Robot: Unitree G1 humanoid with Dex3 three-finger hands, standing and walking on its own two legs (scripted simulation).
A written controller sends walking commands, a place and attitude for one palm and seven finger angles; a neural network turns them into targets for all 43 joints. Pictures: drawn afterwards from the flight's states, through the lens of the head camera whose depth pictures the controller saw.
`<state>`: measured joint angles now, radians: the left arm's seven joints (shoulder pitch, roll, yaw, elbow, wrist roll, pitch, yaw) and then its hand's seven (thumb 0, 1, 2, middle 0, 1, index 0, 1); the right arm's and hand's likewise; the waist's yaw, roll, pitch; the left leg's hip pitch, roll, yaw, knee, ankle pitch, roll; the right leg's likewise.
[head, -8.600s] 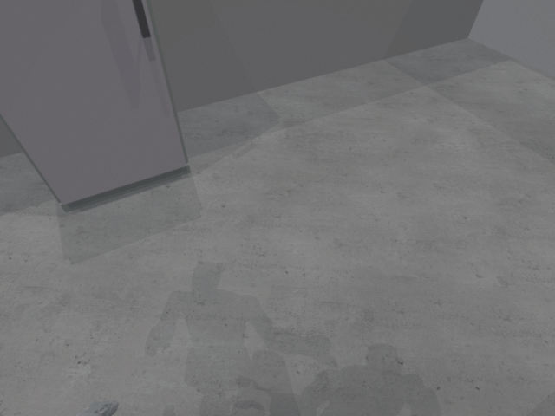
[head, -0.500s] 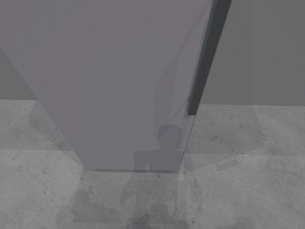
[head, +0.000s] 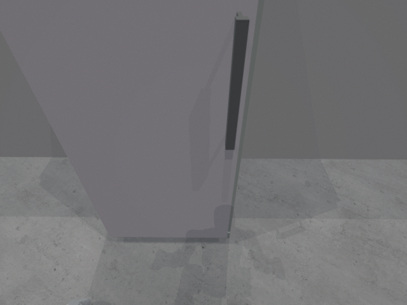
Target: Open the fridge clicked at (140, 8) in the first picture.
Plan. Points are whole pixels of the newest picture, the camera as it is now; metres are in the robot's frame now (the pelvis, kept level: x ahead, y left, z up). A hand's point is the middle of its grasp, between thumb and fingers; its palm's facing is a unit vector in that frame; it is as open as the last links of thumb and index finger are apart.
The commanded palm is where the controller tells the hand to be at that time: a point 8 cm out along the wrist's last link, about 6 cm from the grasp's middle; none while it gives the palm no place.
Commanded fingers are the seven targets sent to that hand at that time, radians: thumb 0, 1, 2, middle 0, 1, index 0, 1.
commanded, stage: come to a stop and stand still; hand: right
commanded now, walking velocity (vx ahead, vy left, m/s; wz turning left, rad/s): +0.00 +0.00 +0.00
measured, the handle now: (233, 90) +0.58 -0.04 +0.17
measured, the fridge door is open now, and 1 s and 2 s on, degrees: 0 0 0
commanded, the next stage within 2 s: look again from close up in 0.60 s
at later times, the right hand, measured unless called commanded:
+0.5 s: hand out of the picture -0.03 -0.22 -0.17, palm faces +0.00 +0.97 -0.24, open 7.4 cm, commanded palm none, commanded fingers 0.00 -0.90 -0.90 0.20 0.30 0.20 0.30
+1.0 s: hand out of the picture +0.01 -0.21 -0.17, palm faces +0.02 +0.97 -0.25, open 7.4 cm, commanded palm none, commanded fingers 0.00 -0.90 -0.90 0.20 0.30 0.20 0.30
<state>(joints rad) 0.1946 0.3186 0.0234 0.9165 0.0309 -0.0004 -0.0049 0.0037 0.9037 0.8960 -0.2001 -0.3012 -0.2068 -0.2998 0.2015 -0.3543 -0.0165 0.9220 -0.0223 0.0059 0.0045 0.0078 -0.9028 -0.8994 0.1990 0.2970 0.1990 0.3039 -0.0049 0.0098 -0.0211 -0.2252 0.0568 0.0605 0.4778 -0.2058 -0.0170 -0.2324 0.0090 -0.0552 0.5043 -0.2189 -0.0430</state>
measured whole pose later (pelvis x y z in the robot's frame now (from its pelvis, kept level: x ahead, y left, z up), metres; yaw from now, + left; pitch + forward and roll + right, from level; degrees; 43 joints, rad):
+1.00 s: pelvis +0.00 +0.00 +0.00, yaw -1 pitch -2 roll +0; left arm 0.23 0.23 0.02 1.09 0.02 0.00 0.00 0.00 0.90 0.90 -0.20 -0.30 -0.21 -0.30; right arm 0.28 -0.25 0.00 1.07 -0.02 -0.01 -0.02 0.01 -0.90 -0.90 0.20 0.30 0.20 0.30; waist 0.00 0.01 0.03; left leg -0.22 0.05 0.03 0.42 -0.16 -0.03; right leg -0.23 0.03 -0.04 0.44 -0.18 -0.04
